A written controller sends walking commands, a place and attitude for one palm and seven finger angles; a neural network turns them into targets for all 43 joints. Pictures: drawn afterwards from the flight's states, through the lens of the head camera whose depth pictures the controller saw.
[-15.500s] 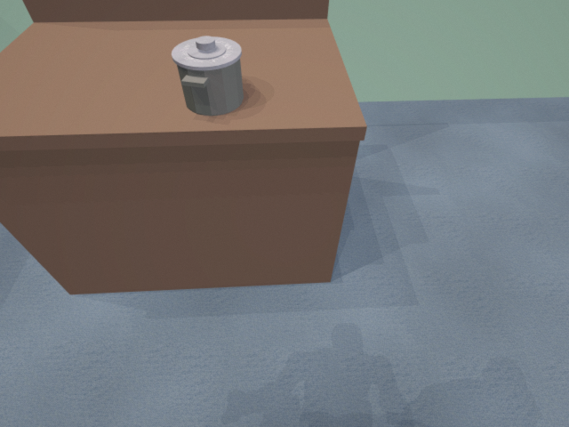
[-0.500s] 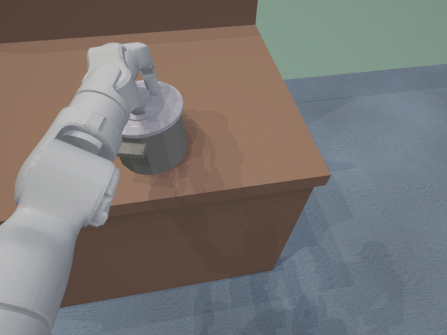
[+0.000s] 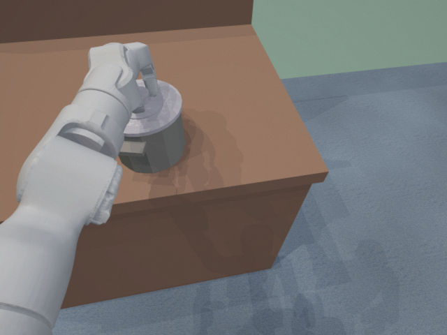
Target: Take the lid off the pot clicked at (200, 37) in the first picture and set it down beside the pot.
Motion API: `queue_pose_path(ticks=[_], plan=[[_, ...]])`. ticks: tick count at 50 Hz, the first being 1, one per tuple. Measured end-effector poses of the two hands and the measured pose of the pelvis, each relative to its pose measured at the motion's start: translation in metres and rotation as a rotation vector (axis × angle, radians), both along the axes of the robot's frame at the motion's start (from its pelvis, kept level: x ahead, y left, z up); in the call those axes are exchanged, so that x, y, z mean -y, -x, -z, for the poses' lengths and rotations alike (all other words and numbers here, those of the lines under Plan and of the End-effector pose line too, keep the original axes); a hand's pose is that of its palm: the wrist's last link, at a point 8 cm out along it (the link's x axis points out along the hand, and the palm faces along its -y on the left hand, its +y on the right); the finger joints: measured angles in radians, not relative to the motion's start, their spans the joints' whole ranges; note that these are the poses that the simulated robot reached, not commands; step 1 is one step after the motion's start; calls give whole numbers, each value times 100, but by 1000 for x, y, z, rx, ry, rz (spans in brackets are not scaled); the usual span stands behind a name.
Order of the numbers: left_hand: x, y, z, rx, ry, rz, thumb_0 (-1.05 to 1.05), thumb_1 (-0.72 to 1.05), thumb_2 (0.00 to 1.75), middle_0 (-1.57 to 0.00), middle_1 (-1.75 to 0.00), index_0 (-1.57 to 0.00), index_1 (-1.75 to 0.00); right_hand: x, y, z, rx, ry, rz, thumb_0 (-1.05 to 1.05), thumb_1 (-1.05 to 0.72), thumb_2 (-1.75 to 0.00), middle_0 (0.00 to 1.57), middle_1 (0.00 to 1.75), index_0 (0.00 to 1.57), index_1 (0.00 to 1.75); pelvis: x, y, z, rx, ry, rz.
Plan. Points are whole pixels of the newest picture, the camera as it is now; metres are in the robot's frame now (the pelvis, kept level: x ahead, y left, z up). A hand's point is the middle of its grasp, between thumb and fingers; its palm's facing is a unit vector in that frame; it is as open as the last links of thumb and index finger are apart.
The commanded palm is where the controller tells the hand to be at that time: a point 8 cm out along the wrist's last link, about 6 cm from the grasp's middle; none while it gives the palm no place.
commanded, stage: close the fingers and squeeze the knob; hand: left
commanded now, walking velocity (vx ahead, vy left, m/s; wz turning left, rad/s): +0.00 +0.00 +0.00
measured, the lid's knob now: (137, 96) +0.52 +0.12 +0.15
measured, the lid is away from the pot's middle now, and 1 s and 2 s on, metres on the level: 0.00 0.00 0.01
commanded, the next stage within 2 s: lift the lid straight up in 0.06 s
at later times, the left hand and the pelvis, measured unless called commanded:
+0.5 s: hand (137, 92) +0.50 +0.11 +0.18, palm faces -0.42 -0.11 -0.90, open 7.0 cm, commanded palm +0.50 +0.11 +0.24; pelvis +0.00 +0.00 +0.00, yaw +0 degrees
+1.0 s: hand (127, 70) +0.50 +0.11 +0.22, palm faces -0.37 -0.15 -0.92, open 6.9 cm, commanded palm +0.50 +0.12 +0.28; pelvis +0.00 -0.01 +0.00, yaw +0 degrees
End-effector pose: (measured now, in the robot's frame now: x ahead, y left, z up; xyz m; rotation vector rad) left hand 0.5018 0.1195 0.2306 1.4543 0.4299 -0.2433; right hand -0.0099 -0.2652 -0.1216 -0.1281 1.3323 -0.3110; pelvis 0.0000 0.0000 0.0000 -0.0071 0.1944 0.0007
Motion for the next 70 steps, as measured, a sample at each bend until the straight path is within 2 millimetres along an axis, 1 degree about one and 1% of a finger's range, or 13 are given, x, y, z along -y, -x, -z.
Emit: queue_pose_path(ticks=[7,14,20,27,35,40,46,51,57,63,70], plan=[[2,0,0,-1,12,8,4,25,79,-56,-114,-71,-110,-1,12,0,-21,3,6,1,-91,-90,21,30,20,30,-1,2,0,-1,0,2],[3,1,0,2,11,8,4,25,79,-56,-115,-71,-110,0,17,-1,-14,7,18,1,-91,-90,21,29,20,30,-1,3,0,0,0,4],[2,1,-1,-3,19,10,4,25,78,-56,-115,-71,-110,0,14,-1,3,5,12,1,-91,-90,21,29,20,30,0,2,-1,1,-1,2],[5,2,-4,-5,21,21,4,25,78,-57,-114,-72,-109,-1,3,2,37,-11,-12,1,-91,-90,21,29,20,30,2,-1,-2,6,-3,-3],[5,3,-24,33,23,5,4,25,77,-57,-113,-72,-109,2,-15,2,82,-20,-34,1,-91,-90,21,29,20,30,7,-3,-3,15,-5,-4],[4,5,-28,14,22,-30,4,25,77,-57,-113,-72,-109,8,-23,1,89,-14,-46,1,-91,-90,21,29,20,30,10,-3,-4,22,-6,-8],[3,5,-38,24,46,-27,4,25,78,-57,-113,-72,-109,15,-30,-2,105,10,-52,1,-91,-90,21,29,20,30,11,-3,-4,28,-6,-7],[-1,6,-49,48,22,-37,4,25,78,-57,-113,-72,-109,18,-32,-4,109,16,-50,1,-91,-90,21,29,20,30,12,-4,-4,32,-6,-7],[-5,8,-53,30,34,-62,5,25,78,-57,-113,-72,-109,16,-29,-3,88,13,-58,1,-91,-90,21,29,20,30,10,-2,-5,33,-5,-13],[0,7,-66,63,17,-32,5,25,78,-57,-113,-73,-109,11,-27,-2,92,5,-60,1,-91,-90,20,29,20,30,7,-2,-5,27,-5,-14],[4,7,-79,73,35,-51,5,26,78,-57,-113,-73,-109,4,-22,0,87,-11,-52,1,-91,-90,21,29,20,30,5,-2,-5,25,-5,-11]])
